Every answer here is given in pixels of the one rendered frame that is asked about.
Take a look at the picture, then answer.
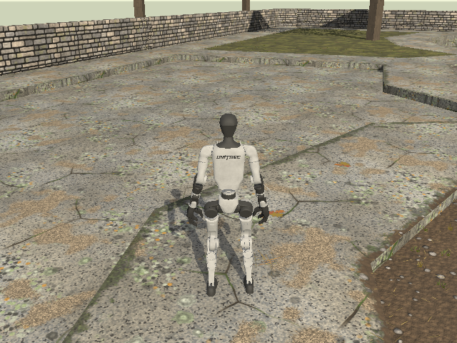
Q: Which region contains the robot right upper arm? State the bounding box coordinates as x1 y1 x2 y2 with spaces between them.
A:
243 144 261 184

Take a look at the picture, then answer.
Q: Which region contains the left robot hand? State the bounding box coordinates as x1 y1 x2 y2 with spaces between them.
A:
186 206 203 227

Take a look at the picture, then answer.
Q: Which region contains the robot left forearm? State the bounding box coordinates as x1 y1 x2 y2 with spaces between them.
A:
189 174 203 208

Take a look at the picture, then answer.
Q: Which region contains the robot right forearm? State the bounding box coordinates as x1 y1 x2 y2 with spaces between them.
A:
254 174 268 207

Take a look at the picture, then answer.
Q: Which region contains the right robot hand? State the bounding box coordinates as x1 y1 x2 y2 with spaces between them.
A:
253 205 269 224

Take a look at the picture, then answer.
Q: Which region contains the right robot shin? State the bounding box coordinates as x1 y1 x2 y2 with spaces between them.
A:
242 237 253 284

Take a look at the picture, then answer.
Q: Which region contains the robot left upper arm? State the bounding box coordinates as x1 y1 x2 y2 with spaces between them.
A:
196 144 214 184

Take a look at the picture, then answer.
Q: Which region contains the left robot thigh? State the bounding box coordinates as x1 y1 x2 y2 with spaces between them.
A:
204 199 219 251

